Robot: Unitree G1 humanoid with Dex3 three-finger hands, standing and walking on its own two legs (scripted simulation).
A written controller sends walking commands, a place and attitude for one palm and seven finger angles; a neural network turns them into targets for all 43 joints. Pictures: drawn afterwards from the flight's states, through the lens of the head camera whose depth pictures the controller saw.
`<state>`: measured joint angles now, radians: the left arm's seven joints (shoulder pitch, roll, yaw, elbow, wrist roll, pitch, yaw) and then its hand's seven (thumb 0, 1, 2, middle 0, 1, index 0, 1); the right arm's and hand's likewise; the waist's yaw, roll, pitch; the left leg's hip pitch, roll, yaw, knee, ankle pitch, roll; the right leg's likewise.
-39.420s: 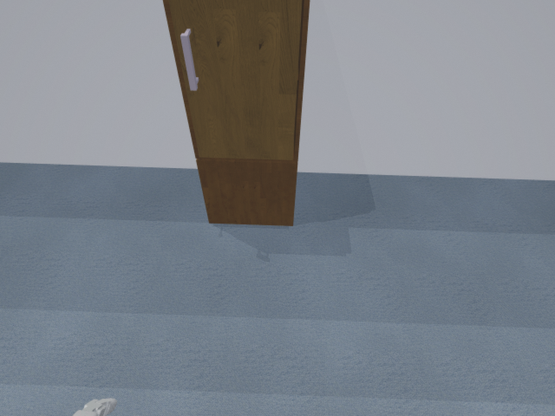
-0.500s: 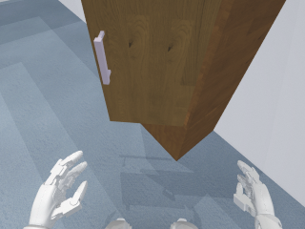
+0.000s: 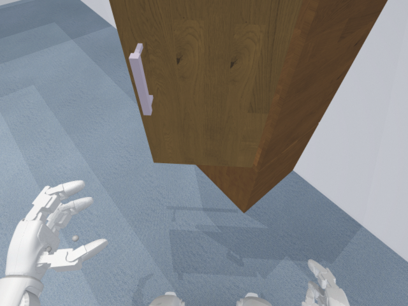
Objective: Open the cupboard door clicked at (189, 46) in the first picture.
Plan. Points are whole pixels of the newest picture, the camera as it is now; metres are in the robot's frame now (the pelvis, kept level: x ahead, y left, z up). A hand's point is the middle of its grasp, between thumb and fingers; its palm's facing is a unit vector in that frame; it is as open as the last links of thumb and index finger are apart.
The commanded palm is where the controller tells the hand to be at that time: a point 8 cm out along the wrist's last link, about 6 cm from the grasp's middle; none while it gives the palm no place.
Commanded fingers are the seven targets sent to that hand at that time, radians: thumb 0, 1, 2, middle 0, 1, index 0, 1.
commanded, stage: raise the hand with hooked fingers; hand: left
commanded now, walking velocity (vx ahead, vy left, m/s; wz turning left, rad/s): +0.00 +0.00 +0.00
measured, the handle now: (143, 81) +0.58 +0.18 +0.10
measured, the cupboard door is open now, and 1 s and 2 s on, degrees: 47 47 47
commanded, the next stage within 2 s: move the hooked fingers beside the handle in 1.22 s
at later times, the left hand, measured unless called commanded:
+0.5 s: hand (52, 203) +0.26 +0.27 +0.09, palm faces +0.02 -1.00 -0.06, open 13.8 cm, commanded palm +0.24 +0.32 +0.10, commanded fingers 0.00 -0.50 0.30 -0.30 -1.20 -0.30 -1.20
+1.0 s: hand (51, 177) +0.30 +0.28 +0.11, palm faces +0.03 -1.00 -0.02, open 13.9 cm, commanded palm +0.27 +0.32 +0.12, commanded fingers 0.00 -0.50 0.30 -0.30 -1.20 -0.30 -1.20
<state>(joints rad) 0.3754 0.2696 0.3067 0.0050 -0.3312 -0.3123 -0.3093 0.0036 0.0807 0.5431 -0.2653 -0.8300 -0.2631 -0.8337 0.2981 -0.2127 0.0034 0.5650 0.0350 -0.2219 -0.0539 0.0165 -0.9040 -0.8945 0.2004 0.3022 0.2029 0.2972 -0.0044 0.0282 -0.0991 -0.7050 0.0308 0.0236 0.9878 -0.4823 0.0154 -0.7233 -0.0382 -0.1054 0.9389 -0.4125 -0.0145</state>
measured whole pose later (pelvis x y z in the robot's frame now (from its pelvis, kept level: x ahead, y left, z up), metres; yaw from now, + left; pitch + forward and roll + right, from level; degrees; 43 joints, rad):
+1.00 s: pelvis +0.01 +0.01 +0.03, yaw +0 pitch +7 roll -1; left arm -0.06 0.41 0.44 0.40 -0.34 -0.20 -0.50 -0.01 -0.49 0.30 -0.30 -1.20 -0.30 -1.20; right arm 0.30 -0.29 0.04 0.57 0.04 -0.21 -0.08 0.01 -0.91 -0.89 0.20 0.30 0.20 0.30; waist 0.00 0.02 -0.05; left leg -0.49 0.03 0.04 0.78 -0.40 0.02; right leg -0.51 -0.03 -0.09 0.72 -0.33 -0.01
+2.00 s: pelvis +0.00 +0.00 +0.02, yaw -1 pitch +10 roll -2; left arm -0.43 0.48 0.43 0.77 -0.27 -0.28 -0.49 -0.01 -0.50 0.30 -0.30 -1.20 -0.30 -1.20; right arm 0.33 -0.29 0.04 0.61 0.04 -0.13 -0.09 0.01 -0.91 -0.89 0.20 0.30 0.20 0.30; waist -0.04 0.01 -0.04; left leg -0.59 0.03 0.03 0.82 -0.40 0.02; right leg -0.60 -0.02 -0.10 0.76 -0.32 -0.01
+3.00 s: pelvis +0.01 +0.01 +0.01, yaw -3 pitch +19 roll -3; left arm -0.94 0.68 0.48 1.24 -0.10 -0.32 -0.41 -0.01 -0.49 0.30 -0.30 -1.20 -0.30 -1.20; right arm 0.42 -0.29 0.05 0.61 0.01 0.05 -0.04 0.01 -0.91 -0.89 0.20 0.30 0.20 0.30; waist -0.18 0.01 -0.06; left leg -0.82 0.06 0.04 0.92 -0.44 0.03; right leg -0.82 0.00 -0.08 0.82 -0.33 0.00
